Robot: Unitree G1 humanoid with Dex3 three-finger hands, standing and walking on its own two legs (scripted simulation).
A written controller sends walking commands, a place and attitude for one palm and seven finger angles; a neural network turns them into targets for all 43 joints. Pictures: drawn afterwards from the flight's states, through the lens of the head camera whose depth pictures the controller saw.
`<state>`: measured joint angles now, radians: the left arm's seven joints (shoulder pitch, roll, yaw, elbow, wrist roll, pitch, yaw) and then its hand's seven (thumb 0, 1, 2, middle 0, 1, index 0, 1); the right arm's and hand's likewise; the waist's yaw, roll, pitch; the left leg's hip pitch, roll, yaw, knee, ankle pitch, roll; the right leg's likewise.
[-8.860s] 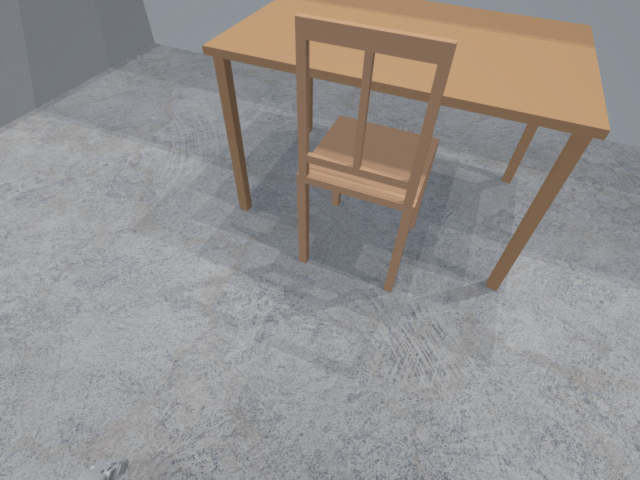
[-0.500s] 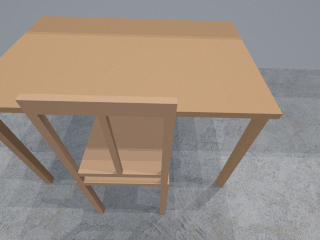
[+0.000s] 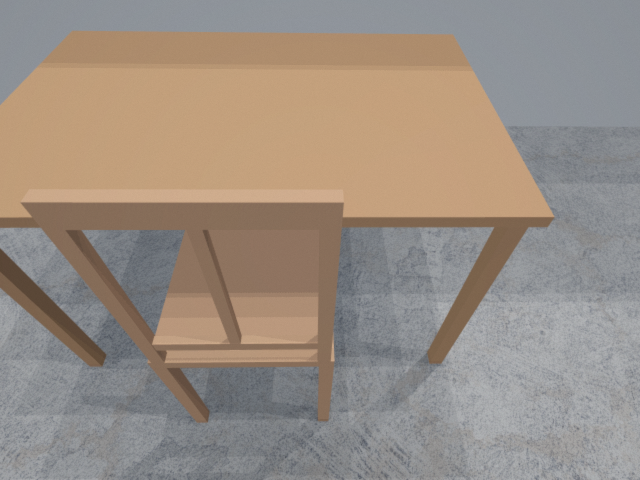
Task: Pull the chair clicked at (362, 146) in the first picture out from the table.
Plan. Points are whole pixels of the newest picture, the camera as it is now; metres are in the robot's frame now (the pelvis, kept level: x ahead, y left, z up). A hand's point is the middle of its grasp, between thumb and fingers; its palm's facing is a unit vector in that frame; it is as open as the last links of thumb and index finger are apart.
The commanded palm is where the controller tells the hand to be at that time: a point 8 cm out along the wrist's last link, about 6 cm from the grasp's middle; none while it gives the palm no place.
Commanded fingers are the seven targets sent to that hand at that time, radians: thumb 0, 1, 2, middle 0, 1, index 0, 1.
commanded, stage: come to a stop and stand still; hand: left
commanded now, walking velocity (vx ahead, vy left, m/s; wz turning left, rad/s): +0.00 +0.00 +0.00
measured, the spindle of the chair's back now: (219, 293) +0.40 +0.19 -0.07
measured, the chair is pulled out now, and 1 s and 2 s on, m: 0.00 0.00 0.00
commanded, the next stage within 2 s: look again from close up in 0.94 s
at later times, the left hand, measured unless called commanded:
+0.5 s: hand out of the picture +0.02 +0.18 -0.17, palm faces +0.02 -0.97 -0.25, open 7.4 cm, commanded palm none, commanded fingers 0.00 0.90 0.90 -0.20 -0.30 -0.20 -0.30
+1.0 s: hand out of the picture +0.01 +0.17 -0.18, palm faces +0.00 -0.98 -0.22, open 7.4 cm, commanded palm none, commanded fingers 0.00 0.90 0.90 -0.20 -0.30 -0.20 -0.30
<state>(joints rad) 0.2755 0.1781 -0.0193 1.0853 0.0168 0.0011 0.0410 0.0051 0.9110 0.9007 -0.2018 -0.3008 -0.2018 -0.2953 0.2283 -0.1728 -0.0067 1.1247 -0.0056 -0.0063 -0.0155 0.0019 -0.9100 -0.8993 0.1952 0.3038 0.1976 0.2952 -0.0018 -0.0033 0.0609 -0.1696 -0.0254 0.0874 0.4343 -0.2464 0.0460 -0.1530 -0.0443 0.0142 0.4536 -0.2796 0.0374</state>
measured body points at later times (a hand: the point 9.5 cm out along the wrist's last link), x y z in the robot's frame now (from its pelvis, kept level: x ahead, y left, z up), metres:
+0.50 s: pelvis +0.00 -0.01 -0.01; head +0.01 -0.02 +0.44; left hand +0.02 +0.23 -0.15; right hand +0.04 -0.25 -0.16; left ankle -0.01 +0.09 -0.74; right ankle -0.02 -0.14 -0.74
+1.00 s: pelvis +0.00 -0.02 +0.00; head +0.01 -0.01 +0.45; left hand +0.01 +0.22 -0.16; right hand +0.04 -0.25 -0.15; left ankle -0.01 +0.09 -0.74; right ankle -0.02 -0.14 -0.74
